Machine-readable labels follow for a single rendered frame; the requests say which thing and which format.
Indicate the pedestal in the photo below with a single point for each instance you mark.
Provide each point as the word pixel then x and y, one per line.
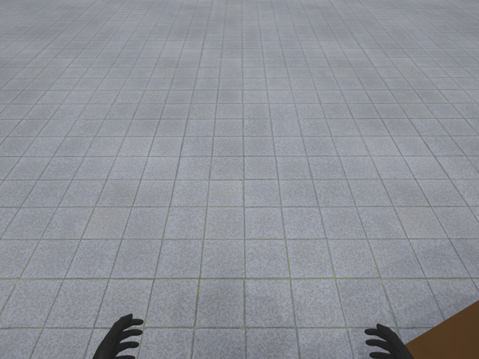
pixel 454 338

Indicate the left robot hand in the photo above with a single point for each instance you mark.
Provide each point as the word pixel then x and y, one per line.
pixel 111 346

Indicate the right robot hand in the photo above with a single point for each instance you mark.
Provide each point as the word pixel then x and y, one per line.
pixel 394 345

